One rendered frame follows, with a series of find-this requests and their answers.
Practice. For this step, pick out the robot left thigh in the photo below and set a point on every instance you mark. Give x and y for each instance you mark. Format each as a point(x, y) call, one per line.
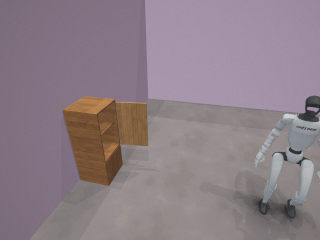
point(305, 179)

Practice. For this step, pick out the right robot forearm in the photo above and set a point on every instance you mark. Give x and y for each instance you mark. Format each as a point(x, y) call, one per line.
point(268, 142)

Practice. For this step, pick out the robot right thigh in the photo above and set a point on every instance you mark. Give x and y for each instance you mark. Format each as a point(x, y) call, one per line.
point(275, 169)

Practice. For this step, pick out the robot right upper arm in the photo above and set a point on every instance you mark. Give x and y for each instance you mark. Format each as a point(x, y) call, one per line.
point(285, 120)

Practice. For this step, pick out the robot thigh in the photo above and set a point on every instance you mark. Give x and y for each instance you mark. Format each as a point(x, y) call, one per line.
point(275, 169)
point(305, 179)

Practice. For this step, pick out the right robot hand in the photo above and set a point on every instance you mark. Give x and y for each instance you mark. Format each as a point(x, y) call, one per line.
point(258, 157)

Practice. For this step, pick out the cupboard door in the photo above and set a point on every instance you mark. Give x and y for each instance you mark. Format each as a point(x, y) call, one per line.
point(132, 123)

